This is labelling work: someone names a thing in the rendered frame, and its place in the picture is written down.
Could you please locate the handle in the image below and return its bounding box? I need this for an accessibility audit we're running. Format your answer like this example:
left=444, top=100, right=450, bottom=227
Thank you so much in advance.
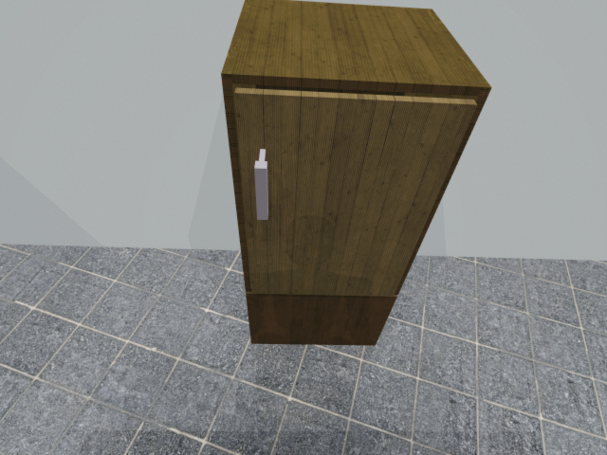
left=254, top=149, right=268, bottom=220

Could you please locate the cupboard door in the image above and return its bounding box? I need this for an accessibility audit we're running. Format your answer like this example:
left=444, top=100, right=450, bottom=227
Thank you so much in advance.
left=234, top=88, right=477, bottom=296

